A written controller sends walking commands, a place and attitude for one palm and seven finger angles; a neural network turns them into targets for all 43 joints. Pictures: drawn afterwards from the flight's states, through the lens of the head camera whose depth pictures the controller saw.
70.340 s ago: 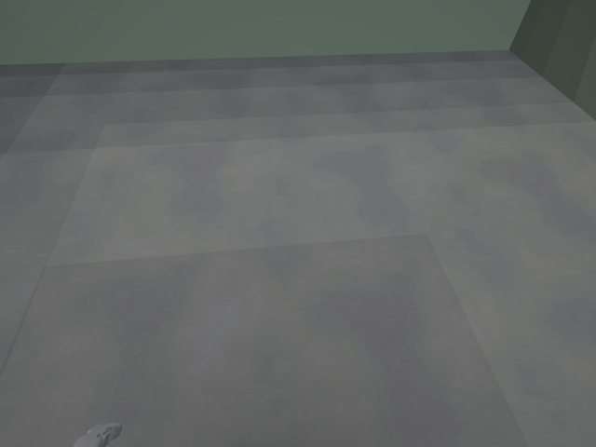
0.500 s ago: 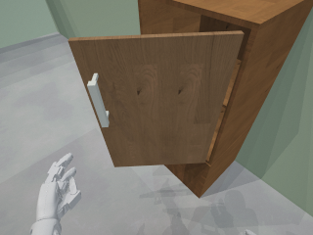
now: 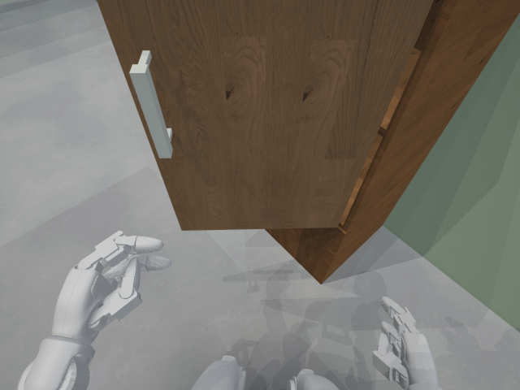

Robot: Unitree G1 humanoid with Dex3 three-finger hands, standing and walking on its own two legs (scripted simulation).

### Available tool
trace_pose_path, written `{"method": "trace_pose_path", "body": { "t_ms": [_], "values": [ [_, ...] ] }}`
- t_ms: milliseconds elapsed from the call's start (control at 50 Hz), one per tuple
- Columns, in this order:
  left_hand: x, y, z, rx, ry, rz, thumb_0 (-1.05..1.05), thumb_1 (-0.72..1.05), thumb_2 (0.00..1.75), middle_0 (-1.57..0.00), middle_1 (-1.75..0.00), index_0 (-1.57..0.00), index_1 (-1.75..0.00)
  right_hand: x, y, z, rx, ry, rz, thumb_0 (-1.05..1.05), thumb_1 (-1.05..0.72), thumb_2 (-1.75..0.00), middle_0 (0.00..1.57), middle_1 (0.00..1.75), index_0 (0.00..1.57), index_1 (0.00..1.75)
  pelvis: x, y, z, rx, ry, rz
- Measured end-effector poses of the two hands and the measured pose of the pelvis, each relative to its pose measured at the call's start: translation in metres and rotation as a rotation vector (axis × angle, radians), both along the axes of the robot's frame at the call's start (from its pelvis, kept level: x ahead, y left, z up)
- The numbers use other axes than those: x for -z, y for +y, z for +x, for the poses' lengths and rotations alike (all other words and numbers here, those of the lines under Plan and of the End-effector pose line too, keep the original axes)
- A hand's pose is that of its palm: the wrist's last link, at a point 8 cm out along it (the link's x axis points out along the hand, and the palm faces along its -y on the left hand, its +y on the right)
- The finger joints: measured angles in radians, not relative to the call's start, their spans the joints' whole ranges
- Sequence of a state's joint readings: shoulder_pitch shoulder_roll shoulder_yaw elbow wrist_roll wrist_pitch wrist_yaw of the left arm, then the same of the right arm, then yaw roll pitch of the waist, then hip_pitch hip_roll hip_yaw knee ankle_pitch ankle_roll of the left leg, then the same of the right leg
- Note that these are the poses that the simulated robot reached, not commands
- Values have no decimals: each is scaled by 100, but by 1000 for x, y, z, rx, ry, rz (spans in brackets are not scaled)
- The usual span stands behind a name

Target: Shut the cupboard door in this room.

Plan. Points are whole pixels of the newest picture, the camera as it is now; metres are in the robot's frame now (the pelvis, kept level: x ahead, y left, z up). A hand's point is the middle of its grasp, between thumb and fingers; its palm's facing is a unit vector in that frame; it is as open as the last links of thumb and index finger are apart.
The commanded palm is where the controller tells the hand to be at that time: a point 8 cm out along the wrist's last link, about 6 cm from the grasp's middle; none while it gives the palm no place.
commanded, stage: raise the hand and make a fist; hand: left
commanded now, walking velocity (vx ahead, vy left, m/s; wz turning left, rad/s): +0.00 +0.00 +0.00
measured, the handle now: (156, 108) +0.48 +0.21 +0.15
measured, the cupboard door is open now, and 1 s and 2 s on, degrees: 50 50 50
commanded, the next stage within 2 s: bring the fist close to the handle in 1.22 s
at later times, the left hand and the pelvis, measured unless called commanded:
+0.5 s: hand (89, 266) +0.23 +0.23 +0.12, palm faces +0.14 -0.99 -0.05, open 3.1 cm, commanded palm +0.20 +0.27 +0.13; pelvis +0.01 +0.03 +0.03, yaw +0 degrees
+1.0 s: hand (104, 239) +0.26 +0.20 +0.15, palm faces +0.10 -1.00 -0.02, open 3.1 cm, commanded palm +0.22 +0.25 +0.16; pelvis +0.02 +0.01 +0.05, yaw +0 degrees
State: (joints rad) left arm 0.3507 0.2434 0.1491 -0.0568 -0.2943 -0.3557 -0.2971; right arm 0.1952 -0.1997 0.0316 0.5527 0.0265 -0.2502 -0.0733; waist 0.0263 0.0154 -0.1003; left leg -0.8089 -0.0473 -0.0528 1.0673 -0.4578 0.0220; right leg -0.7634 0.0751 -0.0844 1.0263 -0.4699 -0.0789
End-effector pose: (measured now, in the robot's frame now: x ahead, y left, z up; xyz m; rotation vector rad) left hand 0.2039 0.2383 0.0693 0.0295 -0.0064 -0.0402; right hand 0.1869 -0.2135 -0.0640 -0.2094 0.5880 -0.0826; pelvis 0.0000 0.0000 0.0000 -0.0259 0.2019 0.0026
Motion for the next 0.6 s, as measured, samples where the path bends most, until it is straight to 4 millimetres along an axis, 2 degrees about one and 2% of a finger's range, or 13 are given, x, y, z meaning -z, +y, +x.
{"method": "trace_pose_path", "body": {
  "t_ms": [60,140,200,260,360,500,600],
  "values": [
    [-5,13,4,-71,76,-21,1,90,90,-73,-87,-72,-86,-5,7,-16,46,28,37,1,-90,-90,21,30,20,30,-9,4,4,16,-17,6],
    [-20,36,-9,-222,70,-1,2,90,90,-80,-95,-79,-94,-10,10,-28,45,54,33,1,-90,-90,21,30,20,30,-16,11,8,17,-33,5],
    [-27,41,-18,-246,29,19,2,90,90,-85,-101,-84,-100,-9,10,-30,6,62,3,1,-90,-90,21,30,20,30,-16,17,7,4,-36,-2],
    [-26,32,-19,-194,4,4,1,91,90,-91,-107,-90,-106,-10,9,-28,-19,58,-29,1,-90,-90,21,30,20,30,-14,21,5,-7,-39,-10],
    [-29,19,-9,-106,4,0,1,90,90,-100,-117,-99,-116,-20,9,-19,-13,21,-48,2,-90,-90,21,30,20,30,-17,26,6,-8,-54,-12],
    [-56,38,2,-184,-44,19,2,90,90,-113,-131,-112,-130,-39,21,-2,-20,-48,-18,1,-90,-90,20,30,20,30,-26,26,13,-4,-86,-10],
    [-67,35,6,-170,-44,9,1,90,90,-122,-140,-121,-140,-44,28,6,-52,-64,0,1,-90,-90,21,30,20,30,-31,27,16,-11,-104,-11]
  ]
}}
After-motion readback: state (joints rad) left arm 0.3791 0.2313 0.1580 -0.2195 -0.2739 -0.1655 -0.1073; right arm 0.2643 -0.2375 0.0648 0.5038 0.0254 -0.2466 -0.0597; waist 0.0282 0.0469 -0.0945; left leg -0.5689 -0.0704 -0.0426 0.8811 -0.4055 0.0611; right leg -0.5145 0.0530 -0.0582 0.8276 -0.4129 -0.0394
